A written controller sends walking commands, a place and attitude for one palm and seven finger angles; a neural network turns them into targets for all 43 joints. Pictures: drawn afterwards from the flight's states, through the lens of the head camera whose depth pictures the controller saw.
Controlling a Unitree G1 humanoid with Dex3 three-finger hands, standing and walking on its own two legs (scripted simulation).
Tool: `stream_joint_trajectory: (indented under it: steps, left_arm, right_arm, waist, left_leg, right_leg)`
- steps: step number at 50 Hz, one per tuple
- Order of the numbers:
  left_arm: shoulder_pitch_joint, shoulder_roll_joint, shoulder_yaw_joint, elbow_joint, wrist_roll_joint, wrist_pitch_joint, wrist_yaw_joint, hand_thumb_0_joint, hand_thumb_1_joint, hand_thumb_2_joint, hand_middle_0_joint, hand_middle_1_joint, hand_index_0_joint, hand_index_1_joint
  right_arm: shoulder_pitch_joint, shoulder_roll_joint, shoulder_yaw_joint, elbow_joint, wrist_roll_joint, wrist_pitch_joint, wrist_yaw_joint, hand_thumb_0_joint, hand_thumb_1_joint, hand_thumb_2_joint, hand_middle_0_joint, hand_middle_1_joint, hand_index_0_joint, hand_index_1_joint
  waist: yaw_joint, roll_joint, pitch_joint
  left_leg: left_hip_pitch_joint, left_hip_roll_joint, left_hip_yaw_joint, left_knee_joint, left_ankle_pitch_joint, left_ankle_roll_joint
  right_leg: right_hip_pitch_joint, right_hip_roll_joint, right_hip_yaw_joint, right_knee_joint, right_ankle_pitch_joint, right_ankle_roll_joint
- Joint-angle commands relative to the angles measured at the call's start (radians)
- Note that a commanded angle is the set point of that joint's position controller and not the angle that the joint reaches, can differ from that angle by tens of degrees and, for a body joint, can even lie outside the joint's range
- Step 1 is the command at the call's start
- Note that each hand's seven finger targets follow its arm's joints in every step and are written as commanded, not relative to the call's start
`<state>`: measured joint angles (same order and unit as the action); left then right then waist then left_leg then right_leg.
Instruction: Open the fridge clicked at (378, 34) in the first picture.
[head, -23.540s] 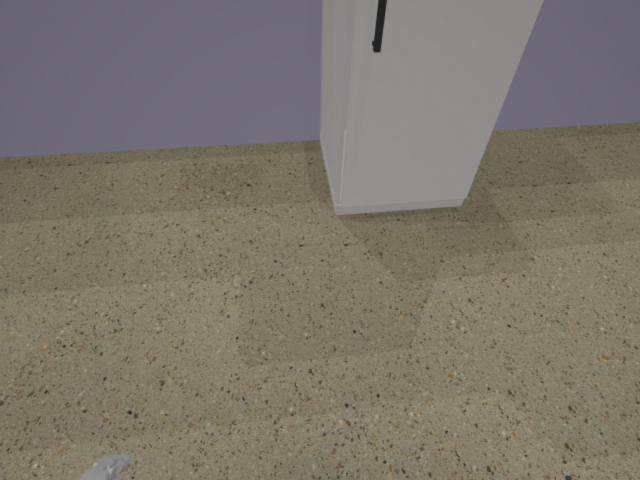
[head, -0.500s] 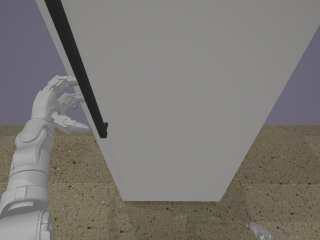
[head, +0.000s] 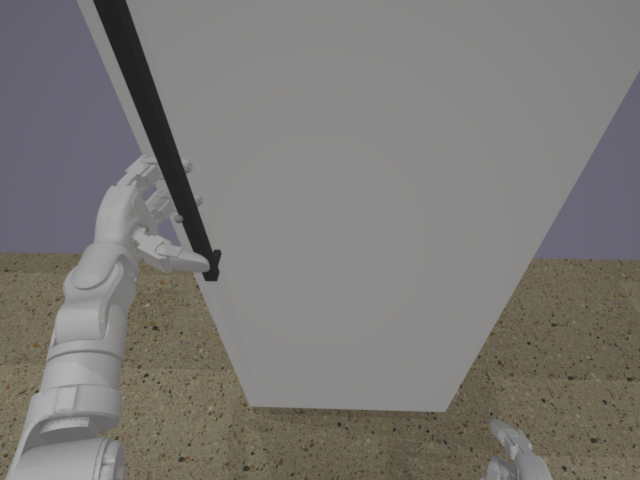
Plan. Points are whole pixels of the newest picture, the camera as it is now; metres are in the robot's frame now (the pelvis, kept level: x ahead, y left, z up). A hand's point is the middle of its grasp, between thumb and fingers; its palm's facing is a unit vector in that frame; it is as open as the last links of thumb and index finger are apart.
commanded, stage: slide the fingers in behind the handle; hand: left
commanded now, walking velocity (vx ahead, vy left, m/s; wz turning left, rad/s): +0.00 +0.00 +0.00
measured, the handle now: (175, 154) +0.43 +0.20 +0.21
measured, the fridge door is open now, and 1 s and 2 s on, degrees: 0 0 0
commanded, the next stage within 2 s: grip the handle and tug to test in 0.96 s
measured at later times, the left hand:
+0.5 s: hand (190, 219) +0.38 +0.18 +0.16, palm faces +0.04 -1.00 +0.00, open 14.0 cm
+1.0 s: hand (195, 219) +0.38 +0.18 +0.16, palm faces +0.03 -1.00 -0.02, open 14.0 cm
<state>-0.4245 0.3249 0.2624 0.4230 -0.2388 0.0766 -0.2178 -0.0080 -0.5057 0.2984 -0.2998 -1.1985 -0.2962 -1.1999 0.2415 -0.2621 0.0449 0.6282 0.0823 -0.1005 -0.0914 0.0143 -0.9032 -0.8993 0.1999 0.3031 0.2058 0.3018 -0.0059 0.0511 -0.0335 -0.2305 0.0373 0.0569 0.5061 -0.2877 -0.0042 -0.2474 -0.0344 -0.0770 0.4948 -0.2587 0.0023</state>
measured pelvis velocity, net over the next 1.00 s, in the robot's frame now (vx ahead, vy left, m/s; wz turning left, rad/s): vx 0.00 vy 0.00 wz -0.01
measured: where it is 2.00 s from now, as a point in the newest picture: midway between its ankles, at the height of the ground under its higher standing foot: outside the picture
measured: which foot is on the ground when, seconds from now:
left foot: down 0.00-1.00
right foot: down 0.00-1.00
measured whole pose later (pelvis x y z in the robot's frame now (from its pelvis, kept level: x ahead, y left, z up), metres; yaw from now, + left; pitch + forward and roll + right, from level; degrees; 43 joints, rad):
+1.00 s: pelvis +0.00 +0.00 +0.00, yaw +0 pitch +0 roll +0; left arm -0.43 0.29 0.22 0.40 -0.21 0.10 -0.14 -0.01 -0.50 0.30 -0.30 -1.20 -0.30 -1.20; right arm 0.24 -0.25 0.04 0.63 0.08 -0.07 -0.09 0.01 -0.90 -0.90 0.20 0.30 0.21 0.30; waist -0.01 0.05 -0.02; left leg -0.22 0.04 0.06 0.49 -0.28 0.00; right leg -0.24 -0.03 -0.07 0.48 -0.25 0.00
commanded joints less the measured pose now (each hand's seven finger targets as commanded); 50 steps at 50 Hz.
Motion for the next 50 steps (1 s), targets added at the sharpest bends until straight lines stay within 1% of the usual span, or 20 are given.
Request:
stream_joint_trajectory:
  steps: [1,5,6,8,10,11,13,15,18,21,26,28,30,33,38,39,42,43,46,50]
  left_arm:
    - [-0.412,0.189,0.046,-0.248,0.0,-0.053,0.026,0.0,-0.5,0.3,-0.3,-1.2,-0.3,-1.2]
    - [-0.378,0.233,0.097,-0.263,0.004,-0.058,0.046,0.0,-0.5,0.3,-0.3,-1.2,-0.3,-1.2]
    - [-0.403,0.202,0.065,-0.282,0.005,-0.061,0.045,0.0,-0.5,0.3,-0.3,-1.2,-0.3,-1.2]
    - [-0.361,0.226,0.09,-0.244,0.007,-0.057,0.048,0.0,-0.5,0.3,-0.3,-1.2,-0.3,-1.2]
    - [-0.378,0.223,0.087,-0.247,0.008,-0.053,0.044,0.0,-0.5,0.3,-0.3,-1.2,-0.3,-1.2]
    - [-0.381,0.186,0.054,-0.25,0.006,-0.049,0.038,0.0,-0.5,0.3,-0.3,-1.2,-0.3,-1.2]
    - [-0.375,0.203,0.063,-0.259,0.008,-0.047,0.036,0.0,-0.5,0.3,-0.3,-1.2,-0.3,-1.2]
    - [-0.393,0.172,0.037,-0.273,0.006,-0.044,0.036,0.0,-0.5,0.3,-0.3,-1.2,-0.3,-1.2]
    - [-0.384,0.197,0.059,-0.238,0.0,-0.039,0.038,0.0,-0.5,0.3,-0.3,-1.2,-0.3,-1.2]
    - [-0.364,0.198,0.071,-0.273,-0.001,-0.046,0.042,0.0,-0.5,0.3,-0.3,-1.2,-0.3,-1.2]
    - [-0.372,0.182,0.053,-0.271,0.003,-0.049,0.047,0.0,-0.5,0.3,-0.3,-1.2,-0.3,-1.2]
    - [-0.376,0.218,0.078,-0.261,0.006,-0.051,0.052,0.0,-0.5,0.3,-0.3,-1.2,-0.3,-1.2]
    - [-0.401,0.191,0.053,-0.278,0.006,-0.054,0.05,0.0,-0.5,0.3,-0.3,-1.2,-0.3,-1.2]
    - [-0.408,0.179,0.034,-0.281,0.01,-0.059,0.048,0.0,-0.5,0.3,-0.3,-1.2,-0.3,-1.2]
    - [-0.404,0.157,0.02,-0.251,0.004,-0.051,0.047,0.0,-0.5,0.3,-0.3,-1.2,-0.3,-1.2]
    - [-0.413,0.14,0.005,-0.257,0.004,-0.048,0.046,0.0,-0.5,0.3,-0.3,-1.2,-0.3,-1.2]
    - [-0.417,0.163,0.028,-0.228,0.004,-0.036,0.056,0.0,-0.5,0.3,-0.3,-1.2,-0.3,-1.2]
    - [-0.397,0.199,0.057,-0.211,0.01,-0.035,0.061,0.0,-0.5,0.3,-0.3,-1.2,-0.3,-1.2]
    - [-0.441,0.163,0.021,-0.272,0.018,-0.051,0.072,0.0,-0.5,0.3,-0.3,-1.2,-0.3,-1.2]
    - [-0.419,0.148,0.019,-0.287,0.015,-0.068,0.078,0.0,-0.5,0.3,-0.3,-1.2,-0.3,-1.2]
  right_arm:
    - [-0.078,-0.116,-0.044,-0.138,-0.005,-0.043,-0.011,0.0,-0.9,-0.9,0.2,0.3,0.2,0.3]
    - [-0.081,-0.115,-0.046,-0.142,-0.009,-0.033,-0.011,0.0,-0.9,-0.9,0.2,0.3,0.2,0.3]
    - [-0.084,-0.113,-0.042,-0.144,-0.009,-0.033,-0.009,0.0,-0.9,-0.9,0.2,0.3,0.2,0.3]
    - [-0.082,-0.118,-0.045,-0.139,-0.009,-0.028,-0.01,0.0,-0.9,-0.9,0.2,0.3,0.2,0.3]
    - [-0.08,-0.115,-0.046,-0.137,-0.008,-0.024,-0.011,0.0,-0.9,-0.9,0.2,0.3,0.2,0.3]
    - [-0.082,-0.113,-0.044,-0.141,-0.007,-0.024,-0.009,0.0,-0.9,-0.9,0.2,0.3,0.2,0.3]
    - [-0.084,-0.115,-0.046,-0.142,-0.006,-0.021,-0.011,0.0,-0.9,-0.9,0.2,0.3,0.2,0.3]
    - [-0.085,-0.111,-0.046,-0.143,-0.007,-0.022,-0.01,0.0,-0.9,-0.9,0.2,0.3,0.2,0.3]
    - [-0.079,-0.121,-0.049,-0.134,-0.006,-0.016,-0.014,0.0,-0.9,-0.9,0.2,0.3,0.2,0.3]
    - [-0.087,-0.113,-0.049,-0.143,-0.008,-0.019,-0.011,0.0,-0.9,-0.9,0.2,0.3,0.2,0.3]
    - [-0.089,-0.112,-0.048,-0.142,-0.007,-0.017,-0.009,0.0,-0.9,-0.9,0.2,0.3,0.2,0.3]
    - [-0.087,-0.118,-0.049,-0.137,-0.008,-0.013,-0.012,0.0,-0.9,-0.9,0.2,0.3,0.2,0.3]
    - [-0.091,-0.112,-0.047,-0.143,-0.006,-0.016,-0.012,0.0,-0.9,-0.9,0.2,0.3,0.2,0.3]
    - [-0.092,-0.113,-0.045,-0.139,-0.006,-0.017,-0.013,0.0,-0.9,-0.9,0.2,0.3,0.2,0.3]
    - [-0.085,-0.115,-0.047,-0.134,-0.005,-0.018,-0.013,0.0,-0.9,-0.9,0.2,0.3,0.2,0.3]
    - [-0.09,-0.114,-0.045,-0.139,-0.005,-0.02,-0.012,0.0,-0.9,-0.9,0.2,0.3,0.2,0.3]
    - [-0.087,-0.116,-0.044,-0.133,-0.006,-0.016,-0.012,0.0,-0.9,-0.9,0.2,0.3,0.2,0.3]
    - [-0.087,-0.121,-0.046,-0.129,-0.006,-0.012,-0.013,0.0,-0.9,-0.9,0.2,0.3,0.2,0.3]
    - [-0.093,-0.108,-0.042,-0.14,-0.009,-0.016,-0.01,0.0,-0.9,-0.9,0.2,0.3,0.2,0.3]
    - [-0.089,-0.106,-0.045,-0.139,-0.011,-0.02,-0.005,0.0,-0.9,-0.9,0.2,0.3,0.2,0.3]
  waist:
    - [-0.006,-0.018,-0.231]
    - [0.01,-0.059,-0.271]
    - [0.002,-0.039,-0.271]
    - [0.009,-0.064,-0.257]
    - [0.003,-0.045,-0.249]
    - [-0.002,-0.042,-0.246]
    - [0.003,-0.023,-0.249]
    - [-0.005,-0.023,-0.255]
    - [-0.006,-0.072,-0.233]
    - [0.006,-0.045,-0.262]
    - [-0.001,-0.036,-0.241]
    - [0.002,-0.048,-0.233]
    - [-0.005,-0.05,-0.237]
    - [-0.006,0.001,-0.239]
    - [-0.008,-0.055,-0.231]
    - [-0.009,-0.037,-0.238]
    - [-0.01,-0.065,-0.22]
    - [0.001,-0.067,-0.211]
    - [-0.002,-0.005,-0.245]
    - [0.002,-0.041,-0.267]
  left_leg:
    - [0.1,-0.021,-0.045,-0.055,0.265,0.032]
    - [0.097,-0.023,-0.037,-0.055,0.291,0.035]
    - [0.102,-0.024,-0.035,-0.056,0.296,0.034]
    - [0.094,-0.02,-0.034,-0.055,0.292,0.037]
    - [0.095,-0.023,-0.029,-0.057,0.289,0.037]
    - [0.094,-0.025,-0.028,-0.057,0.282,0.037]
    - [0.101,-0.022,-0.029,-0.054,0.294,0.036]
    - [0.111,-0.025,-0.031,-0.052,0.297,0.037]
    - [0.093,-0.022,-0.029,-0.055,0.262,0.04]
    - [0.1,-0.027,-0.03,-0.056,0.284,0.038]
    - [0.096,-0.026,-0.027,-0.058,0.264,0.039]
    - [0.091,-0.024,-0.028,-0.059,0.253,0.039]
    - [0.097,-0.025,-0.03,-0.064,0.249,0.04]
    - [0.112,-0.024,-0.03,-0.061,0.253,0.037]
    - [0.108,-0.02,-0.041,-0.066,0.252,0.035]
    - [0.111,-0.022,-0.039,-0.067,0.244,0.035]
    - [0.09,-0.024,-0.04,-0.071,0.212,0.036]
    - [0.085,-0.021,-0.041,-0.073,0.209,0.036]
    - [0.108,-0.023,-0.04,-0.071,0.239,0.033]
    - [0.122,-0.02,-0.041,-0.068,0.276,0.031]
  right_leg:
    - [0.064,0.027,0.021,-0.047,0.281,-0.022]
    - [0.116,0.026,0.028,-0.044,0.322,-0.02]
    - [0.113,0.026,0.028,-0.041,0.331,-0.02]
    - [0.115,0.027,0.028,-0.046,0.325,-0.019]
    - [0.112,0.026,0.03,-0.049,0.331,-0.019]
    - [0.107,0.026,0.03,-0.051,0.328,-0.018]
    - [0.111,0.025,0.028,-0.049,0.332,-0.02]
    - [0.104,0.027,0.027,-0.05,0.337,-0.02]
    - [0.1,0.028,0.027,-0.06,0.306,-0.015]
    - [0.12,0.027,0.029,-0.051,0.33,-0.019]
    - [0.102,0.027,0.031,-0.058,0.308,-0.018]
    - [0.105,0.027,0.034,-0.062,0.293,-0.017]
    - [0.101,0.029,0.03,-0.062,0.286,-0.017]
    - [0.091,0.028,0.031,-0.063,0.278,-0.021]
    - [0.086,0.033,0.021,-0.062,0.269,-0.021]
    - [0.08,0.031,0.024,-0.063,0.263,-0.02]
    - [0.071,0.032,0.027,-0.072,0.233,-0.017]
    - [0.075,0.032,0.027,-0.074,0.218,-0.019]
    - [0.082,0.031,0.029,-0.064,0.246,-0.023]
    - [0.102,0.035,0.023,-0.057,0.284,-0.023]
